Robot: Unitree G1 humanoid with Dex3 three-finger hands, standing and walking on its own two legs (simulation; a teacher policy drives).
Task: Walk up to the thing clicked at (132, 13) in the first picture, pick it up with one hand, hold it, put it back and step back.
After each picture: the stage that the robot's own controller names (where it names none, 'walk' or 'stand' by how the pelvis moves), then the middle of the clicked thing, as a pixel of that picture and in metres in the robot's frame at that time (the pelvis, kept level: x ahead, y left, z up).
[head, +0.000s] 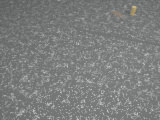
stand; (133, 10) +2.01 -0.69 -0.72
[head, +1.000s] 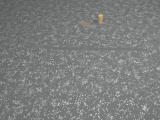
walk; (100, 19) +1.97 -0.11 -0.69
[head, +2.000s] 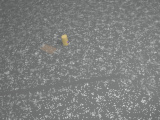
walk; (65, 40) +1.40 +0.31 -0.72
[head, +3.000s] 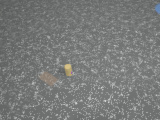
walk; (68, 70) +0.95 +0.25 -0.72
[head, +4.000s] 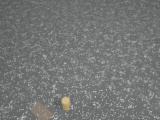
walk; (66, 103) +0.60 +0.19 -0.70
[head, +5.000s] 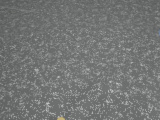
stand; out of the picture +0.45 +0.21 -0.72
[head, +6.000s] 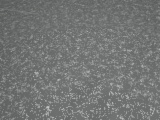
stand; out of the picture +0.42 +0.21 -0.72
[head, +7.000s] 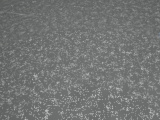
stand; out of the picture +0.40 +0.22 -0.73
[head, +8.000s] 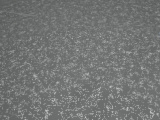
stand; out of the picture +0.40 +0.22 -0.73
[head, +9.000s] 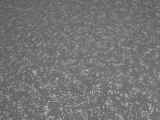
go down; out of the picture +0.40 +0.22 -0.72
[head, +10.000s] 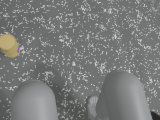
go down; (9, 46) +0.49 +0.25 -0.30
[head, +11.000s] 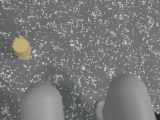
approach; (23, 49) +0.49 +0.23 -0.30
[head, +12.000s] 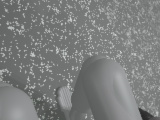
close in; out of the picture +0.47 +0.28 -0.23
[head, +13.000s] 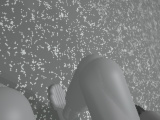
close; out of the picture +0.47 +0.29 -0.23
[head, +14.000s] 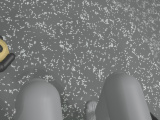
lift; out of the picture +0.40 +0.28 -0.13
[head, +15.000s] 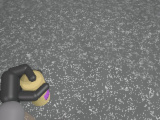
hold; (36, 89) +0.33 +0.18 +0.01
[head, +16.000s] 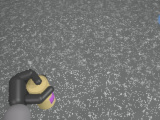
hold; (42, 93) +0.32 +0.17 -0.01
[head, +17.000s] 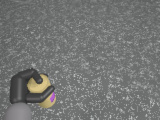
hold; (43, 92) +0.33 +0.17 -0.01
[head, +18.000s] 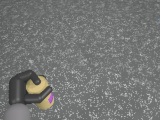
crouch; (41, 93) +0.33 +0.18 -0.03
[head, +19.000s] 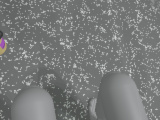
crouch; out of the picture +0.48 +0.25 -0.11
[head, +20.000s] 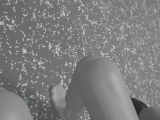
lower; out of the picture +0.45 +0.29 -0.24
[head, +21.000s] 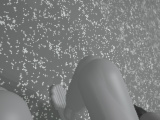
lower; out of the picture +0.45 +0.29 -0.24
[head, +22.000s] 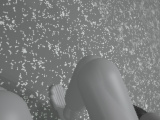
lower; out of the picture +0.45 +0.29 -0.24
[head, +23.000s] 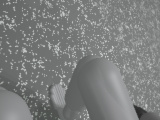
lower; out of the picture +0.45 +0.29 -0.24
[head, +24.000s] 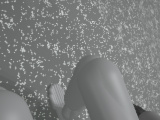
draw back; out of the picture +0.45 +0.29 -0.24
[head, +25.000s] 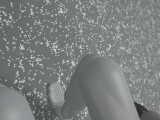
stand; out of the picture +0.44 +0.29 -0.24
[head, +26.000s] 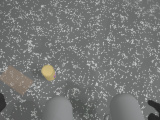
walk; (49, 73) +0.46 +0.20 -0.45
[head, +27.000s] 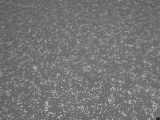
stand; out of the picture +0.39 +0.19 -0.66
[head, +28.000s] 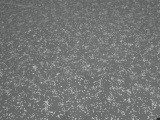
stand; out of the picture +0.40 +0.20 -0.67
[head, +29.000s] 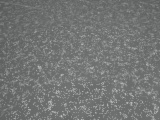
stand; out of the picture +0.40 +0.19 -0.69
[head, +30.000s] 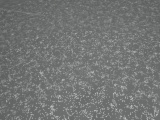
stand; out of the picture +0.40 +0.21 -0.72
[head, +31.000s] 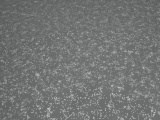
stand; out of the picture +0.38 +0.22 -0.73
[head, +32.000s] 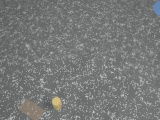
walk; (57, 103) +0.46 +0.18 -0.71
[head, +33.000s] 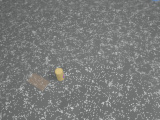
walk; (59, 74) +0.75 +0.27 -0.69
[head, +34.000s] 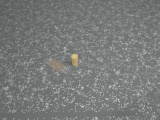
stand; (74, 60) +1.06 +0.17 -0.70
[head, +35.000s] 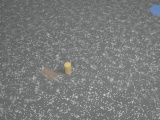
stand; (68, 68) +0.99 +0.19 -0.72
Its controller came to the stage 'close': yes
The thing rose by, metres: 0.71
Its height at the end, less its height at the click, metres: +0.00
